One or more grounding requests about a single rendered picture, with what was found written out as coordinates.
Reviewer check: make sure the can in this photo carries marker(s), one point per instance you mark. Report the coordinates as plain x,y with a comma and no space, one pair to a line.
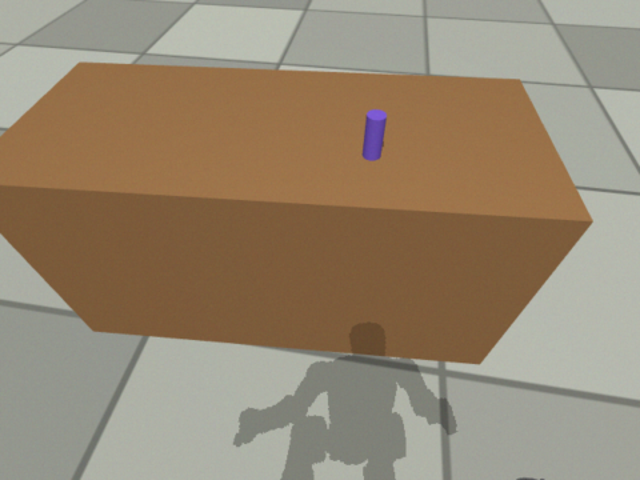
374,134

